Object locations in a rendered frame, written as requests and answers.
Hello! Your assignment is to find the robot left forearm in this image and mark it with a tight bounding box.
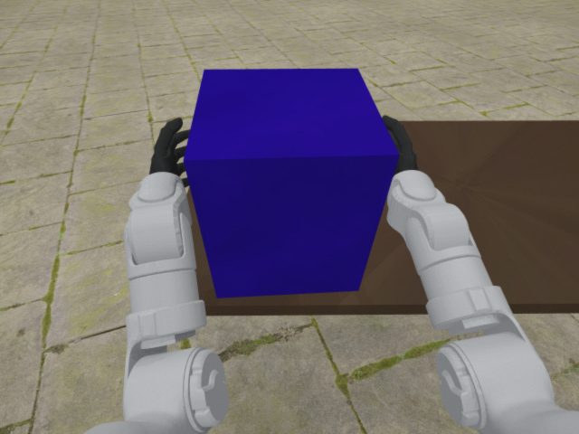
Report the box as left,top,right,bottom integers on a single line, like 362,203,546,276
122,172,207,419

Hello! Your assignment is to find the robot left hand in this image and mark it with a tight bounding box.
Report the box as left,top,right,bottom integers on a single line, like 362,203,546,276
149,118,190,188

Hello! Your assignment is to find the carton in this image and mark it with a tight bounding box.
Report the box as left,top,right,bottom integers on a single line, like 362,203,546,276
184,69,399,298

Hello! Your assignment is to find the robot right hand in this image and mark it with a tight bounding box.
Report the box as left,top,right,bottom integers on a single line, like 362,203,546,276
382,115,419,177

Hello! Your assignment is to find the robot right forearm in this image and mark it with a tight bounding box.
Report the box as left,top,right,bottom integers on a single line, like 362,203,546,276
387,170,555,400

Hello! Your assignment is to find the left robot upper arm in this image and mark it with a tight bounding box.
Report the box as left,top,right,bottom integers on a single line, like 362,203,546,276
83,346,230,434

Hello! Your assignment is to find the right robot upper arm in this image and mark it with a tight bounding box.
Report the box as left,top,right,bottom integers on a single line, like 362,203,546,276
436,332,579,434

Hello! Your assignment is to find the table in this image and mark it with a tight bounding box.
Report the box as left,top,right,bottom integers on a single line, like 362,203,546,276
187,120,579,316

